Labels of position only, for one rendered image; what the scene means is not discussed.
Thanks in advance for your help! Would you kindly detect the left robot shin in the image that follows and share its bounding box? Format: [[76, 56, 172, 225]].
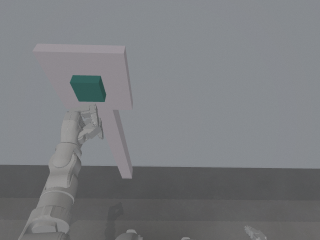
[[126, 229, 137, 234]]

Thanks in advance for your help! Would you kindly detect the robot left hand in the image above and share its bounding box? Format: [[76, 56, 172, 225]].
[[60, 102, 104, 149]]

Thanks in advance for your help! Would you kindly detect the robot left forearm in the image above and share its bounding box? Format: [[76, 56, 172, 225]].
[[18, 142, 82, 240]]

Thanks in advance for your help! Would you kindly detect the button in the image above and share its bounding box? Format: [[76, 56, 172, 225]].
[[70, 75, 106, 102]]

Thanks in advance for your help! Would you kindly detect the panel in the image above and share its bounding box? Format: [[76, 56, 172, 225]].
[[32, 43, 133, 179]]

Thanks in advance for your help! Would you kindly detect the robot right hand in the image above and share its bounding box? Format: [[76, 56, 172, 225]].
[[244, 225, 267, 240]]

